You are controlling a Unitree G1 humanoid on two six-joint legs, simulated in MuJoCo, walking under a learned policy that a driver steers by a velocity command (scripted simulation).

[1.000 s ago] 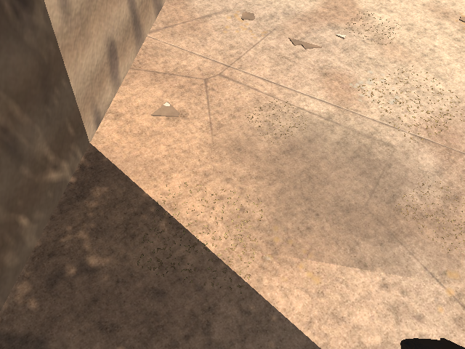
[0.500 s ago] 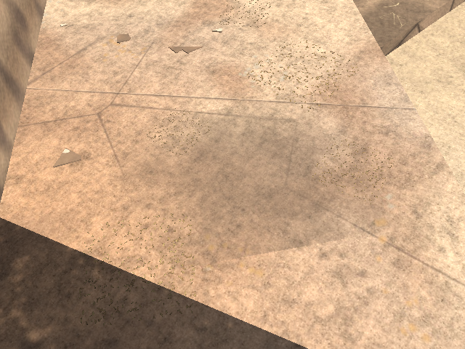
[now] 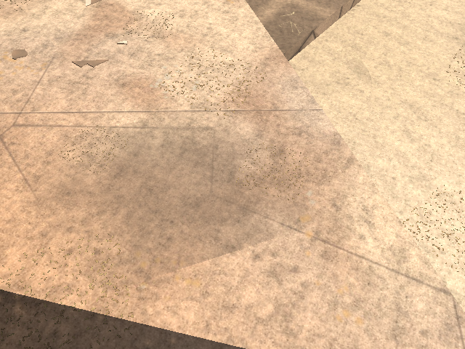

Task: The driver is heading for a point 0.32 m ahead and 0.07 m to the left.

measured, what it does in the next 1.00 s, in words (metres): steps on the spot, turning left: right foot, then left foot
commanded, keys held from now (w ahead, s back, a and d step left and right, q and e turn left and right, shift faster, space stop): no key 0.08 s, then q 0.70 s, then e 0.22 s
